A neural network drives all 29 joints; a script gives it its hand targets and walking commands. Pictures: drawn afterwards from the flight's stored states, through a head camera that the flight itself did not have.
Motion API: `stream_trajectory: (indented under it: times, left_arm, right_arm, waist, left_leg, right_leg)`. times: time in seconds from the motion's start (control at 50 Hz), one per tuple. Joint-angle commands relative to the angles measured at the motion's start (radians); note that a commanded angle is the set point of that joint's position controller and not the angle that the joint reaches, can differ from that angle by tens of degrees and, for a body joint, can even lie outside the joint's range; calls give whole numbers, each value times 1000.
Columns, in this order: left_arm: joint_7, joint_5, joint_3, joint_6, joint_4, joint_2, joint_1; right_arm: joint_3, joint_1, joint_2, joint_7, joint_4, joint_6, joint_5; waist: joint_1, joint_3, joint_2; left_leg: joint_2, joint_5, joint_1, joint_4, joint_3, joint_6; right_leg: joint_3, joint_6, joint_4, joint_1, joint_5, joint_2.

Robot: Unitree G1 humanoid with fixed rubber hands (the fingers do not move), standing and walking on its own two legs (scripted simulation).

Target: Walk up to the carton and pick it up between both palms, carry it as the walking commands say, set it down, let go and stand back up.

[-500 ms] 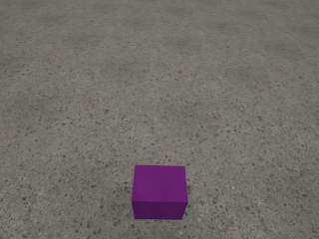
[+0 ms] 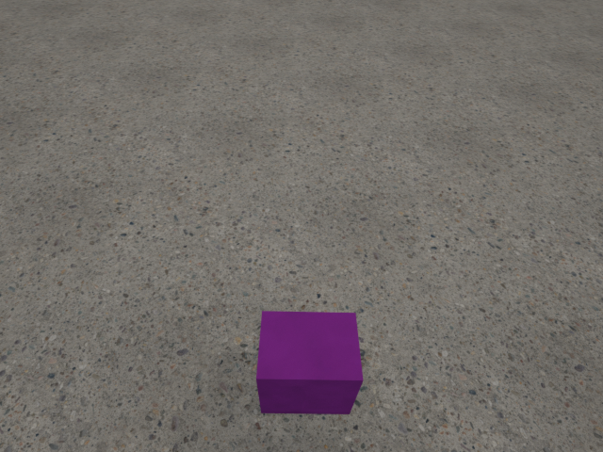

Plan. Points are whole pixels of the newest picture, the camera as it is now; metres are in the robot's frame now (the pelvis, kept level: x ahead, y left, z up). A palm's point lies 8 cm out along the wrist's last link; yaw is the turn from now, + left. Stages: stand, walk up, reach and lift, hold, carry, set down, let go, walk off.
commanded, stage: walk up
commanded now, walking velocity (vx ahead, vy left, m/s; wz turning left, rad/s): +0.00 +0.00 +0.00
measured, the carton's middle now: (307, 364) +0.52 -0.03 -0.64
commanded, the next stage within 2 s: none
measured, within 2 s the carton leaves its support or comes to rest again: neither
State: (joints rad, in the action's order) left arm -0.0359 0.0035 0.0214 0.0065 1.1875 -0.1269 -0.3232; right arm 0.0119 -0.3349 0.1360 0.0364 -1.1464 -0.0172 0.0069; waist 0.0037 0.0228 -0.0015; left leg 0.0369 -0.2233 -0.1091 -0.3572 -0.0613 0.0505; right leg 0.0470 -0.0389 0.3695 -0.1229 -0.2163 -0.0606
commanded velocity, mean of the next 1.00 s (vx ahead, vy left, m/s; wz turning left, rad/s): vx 0.07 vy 0.01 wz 0.03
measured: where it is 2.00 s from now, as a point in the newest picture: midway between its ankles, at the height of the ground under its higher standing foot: outside the picture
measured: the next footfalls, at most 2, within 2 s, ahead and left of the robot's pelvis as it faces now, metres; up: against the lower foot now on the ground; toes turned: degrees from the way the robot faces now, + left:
right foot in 0.44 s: +0.15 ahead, -0.18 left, +0.00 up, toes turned -6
left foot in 0.88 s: +0.18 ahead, +0.05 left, +0.00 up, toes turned -4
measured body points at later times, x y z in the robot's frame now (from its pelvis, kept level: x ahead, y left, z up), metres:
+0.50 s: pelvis +0.08 -0.08 -0.02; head +0.09 -0.10 +0.43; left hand +0.14 +0.16 -0.15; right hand -0.01 -0.31 -0.18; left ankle -0.01 +0.07 -0.73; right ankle +0.12 -0.18 -0.75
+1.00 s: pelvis +0.12 -0.04 -0.01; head +0.15 -0.03 +0.44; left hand +0.12 +0.20 -0.17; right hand +0.19 -0.30 -0.15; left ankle +0.14 +0.03 -0.75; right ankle +0.10 -0.17 -0.69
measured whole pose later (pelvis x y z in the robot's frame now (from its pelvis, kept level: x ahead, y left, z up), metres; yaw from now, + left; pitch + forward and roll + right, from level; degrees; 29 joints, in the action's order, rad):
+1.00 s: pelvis +0.12 -0.04 -0.01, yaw +2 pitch +0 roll -2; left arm -0.07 0.01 -0.06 -0.04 1.03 -0.19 -0.28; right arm -0.05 -0.20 0.20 0.04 -0.99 0.02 0.01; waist 0.02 0.07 -0.01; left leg -0.02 -0.27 -0.29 -0.57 -0.12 0.08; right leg 0.08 -0.02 0.94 -0.38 -0.54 -0.04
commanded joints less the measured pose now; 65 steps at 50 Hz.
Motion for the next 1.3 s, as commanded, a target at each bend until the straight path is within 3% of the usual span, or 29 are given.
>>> stream_trajectory:
  times: [0.0,0.06,0.08,0.1,0.12,0.18,0.22,0.32,0.4,0.42,0.44,0.46,0.48,0.5,0.52,0.56,0.6,0.68,0.76,0.84,0.86,0.88,0.9,0.92,0.94,0.98,1.04,1.22,1.28]
  left_arm:
    - [-2,1,-11,2,3,-69,-81]
    - [-4,3,-24,1,7,-81,-73]
    - [0,-2,-64,-15,-10,-164,-73]
    - [13,25,-72,-23,-61,-170,-8]
    - [28,40,-66,-29,-98,-135,57]
    - [42,16,-59,-5,-120,-60,33]
    - [49,19,-71,6,-116,-80,4]
    - [57,11,-73,11,-196,-60,103]
    - [45,23,-98,42,-151,-111,-59]
    - [36,30,-111,58,-138,-153,-141]
    - [29,51,-130,73,-140,-248,-248]
    - [16,40,-147,56,-107,-316,-286]
    - [20,36,-138,48,-119,-272,-216]
    - [27,32,-110,55,-133,-213,-127]
    - [30,25,-82,64,-148,-160,-54]
    - [17,1,-53,84,-157,-89,-15]
    - [15,4,-39,94,-134,-76,-48]
    - [9,22,-50,79,-139,-113,-90]
    - [-3,20,-67,52,-148,-149,-92]
    - [-29,11,-99,11,-147,-214,-136]
    - [-31,10,-102,4,-147,-211,-139]
    - [-30,3,-100,-2,-159,-184,-120]
    - [-36,-10,-88,-20,-188,-111,-61]
    - [-40,-1,-82,-48,-204,-90,-13]
    - [-39,13,-84,-65,-215,-94,27]
    - [-23,14,-77,-87,-167,-47,-17]
    - [2,32,-82,-88,-123,-70,-82]
    - [3,3,-79,-61,-128,-105,-21]
    - [4,-2,-62,-43,-84,-74,-97]
  right_arm:
    - [-11,-77,69,2,7,-5,0]
    - [-7,-100,89,4,5,-5,-4]
    - [-45,-203,173,-8,14,-3,21]
    - [-70,-268,264,-2,-9,13,25]
    - [-69,-265,274,3,-12,15,24]
    - [-38,-155,143,-5,38,-14,21]
    - [-40,-151,148,-4,49,-33,22]
    - [-43,-144,146,2,59,-39,27]
    - [-49,-174,137,-3,48,-34,22]
    - [-41,-177,99,-4,48,-38,20]
    - [-31,-158,43,-3,79,-36,20]
    - [-57,-156,96,-3,80,-15,25]
    - [-69,-90,139,-13,103,-3,39]
    - [-70,-74,106,-21,101,5,34]
    - [-55,-146,38,-27,64,6,12]
    - [-51,-190,24,-24,48,25,-3]
    - [-59,-177,48,-16,55,42,-12]
    - [-49,-61,61,-3,73,68,-10]
    - [-46,31,78,7,108,57,-5]
    - [-72,35,131,11,130,39,-13]
    - [-78,18,142,11,135,35,-10]
    - [-88,-8,175,10,148,27,-1]
    - [-102,-24,221,7,154,29,-4]
    - [-97,-55,219,8,151,26,15]
    - [-91,-38,203,12,150,27,18]
    - [-90,91,184,25,201,42,9]
    - [-62,143,120,14,231,39,-6]
    - [-68,47,174,5,189,13,13]
    - [-73,42,166,4,178,23,-2]
  waist:
    - [-1,72,6]
    - [-18,64,6]
    - [-88,-7,8]
    - [-130,86,144]
    - [-126,154,128]
    - [-46,163,100]
    - [-33,99,71]
    - [-28,109,238]
    - [30,14,74]
    - [73,-34,-16]
    - [111,-84,-246]
    - [104,-59,-257]
    - [95,52,-188]
    - [49,162,-97]
    - [-3,153,-91]
    - [-53,60,-183]
    - [-64,-1,-228]
    - [-32,-26,-170]
    - [4,-10,-151]
    - [31,13,-112]
    - [25,-27,-75]
    - [8,-104,3]
    - [-39,-114,183]
    - [-69,-115,252]
    - [-46,-79,196]
    - [19,-12,89]
    - [43,-24,133]
    - [7,2,122]
    - [27,4,67]
  left_leg:
    - [-136,93,-53,89,116,-6]
    - [-141,90,-47,93,114,-3]
    - [-261,-489,99,141,291,58]
    - [-441,-720,85,269,509,110]
    - [-504,-733,21,313,561,125]
    - [-384,-353,-37,278,370,84]
    - [-325,-202,-32,247,271,65]
    - [-242,-182,-194,201,127,45]
    - [-184,-185,-286,-60,91,17]
    - [-130,-241,-373,-210,48,-13]
    - [-63,-456,-509,-541,-5,-63]
    - [-85,-405,-511,-702,62,-69]
    - [-107,-347,-450,-731,84,-73]
    - [-129,-260,-454,-732,105,-66]
    - [-141,-192,-401,-672,119,-68]
    - [-109,-145,-215,-585,78,-83]
    - [-60,-100,-171,-533,38,-77]
    - [-50,-85,-194,-379,14,-79]
    - [-83,-116,-195,-263,4,-88]
    - [-113,0,-226,-171,-19,-75]
    - [-141,215,-148,-148,-8,-65]
    - [-232,601,-2,-170,45,-37]
    - [-373,990,81,-136,153,82]
    - [-516,1154,53,-71,295,191]
    - [-504,1023,-65,-38,248,200]
    - [-369,677,-175,10,125,130]
    - [-225,-114,-190,186,127,33]
    - [-284,-205,-112,218,206,98]
    - [-259,-251,-173,201,190,71]
  right_leg:
    - [-56,34,-54,-40,100,-59]
    - [-48,26,-34,-49,86,-54]
    - [71,25,192,-249,-306,52]
    - [74,9,426,-453,-325,23]
    - [9,4,530,-526,-257,-27]
    - [-29,8,523,-499,-148,-39]
    - [6,-1,500,-441,-81,-13]
    - [58,-5,274,-247,-60,17]
    - [92,-17,91,114,4,32]
    - [-13,-7,52,248,-19,-80]
    - [-388,33,-91,327,-114,-391]
    - [-617,108,-192,164,-243,-498]
    - [-649,121,-256,-28,-220,-453]
    - [-497,94,-220,-97,25,-379]
    - [-265,62,-152,-97,367,-301]
    - [-33,59,-47,-116,1013,-194]
    - [17,98,-20,-81,1076,-154]
    - [1,137,-4,-20,889,-155]
    - [-92,189,19,-20,689,-236]
    - [-161,185,154,29,1028,-307]
    - [-123,154,208,-14,917,-265]
    - [-42,104,310,-118,585,-180]
    - [93,30,504,-272,13,-10]
    - [57,18,721,-343,-487,49]
    - [-24,11,815,-324,-485,19]
    - [-78,17,834,-305,-344,20]
    - [-17,35,701,-279,-139,31]
    - [-14,73,251,-156,-246,51]
    - [-13,104,10,-14,-68,43]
